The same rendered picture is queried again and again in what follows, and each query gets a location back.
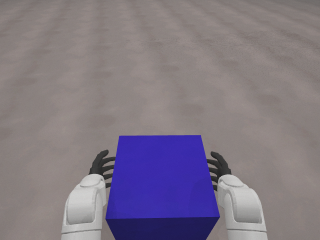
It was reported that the robot right hand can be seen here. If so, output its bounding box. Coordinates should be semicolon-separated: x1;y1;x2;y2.
206;151;232;191

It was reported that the robot right forearm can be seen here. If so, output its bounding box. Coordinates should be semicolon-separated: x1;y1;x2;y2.
217;174;268;240

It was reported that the robot left hand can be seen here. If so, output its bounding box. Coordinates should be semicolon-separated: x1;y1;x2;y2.
88;150;116;188

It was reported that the carton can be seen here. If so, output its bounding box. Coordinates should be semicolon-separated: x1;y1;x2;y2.
105;135;220;240

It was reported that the robot left forearm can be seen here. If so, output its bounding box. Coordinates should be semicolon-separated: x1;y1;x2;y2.
61;174;107;240

